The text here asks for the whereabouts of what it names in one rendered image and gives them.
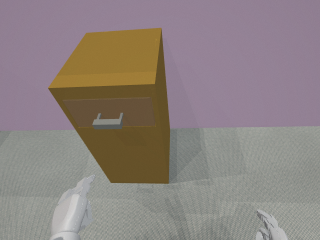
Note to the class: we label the cabinet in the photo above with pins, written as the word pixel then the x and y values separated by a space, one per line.
pixel 121 64

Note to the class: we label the left robot hand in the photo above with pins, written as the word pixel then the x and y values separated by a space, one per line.
pixel 74 211

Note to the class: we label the right robot hand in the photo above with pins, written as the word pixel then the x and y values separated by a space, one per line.
pixel 273 232

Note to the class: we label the handle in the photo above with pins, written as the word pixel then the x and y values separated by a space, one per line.
pixel 103 124

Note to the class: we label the drawer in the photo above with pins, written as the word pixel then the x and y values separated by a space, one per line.
pixel 137 111

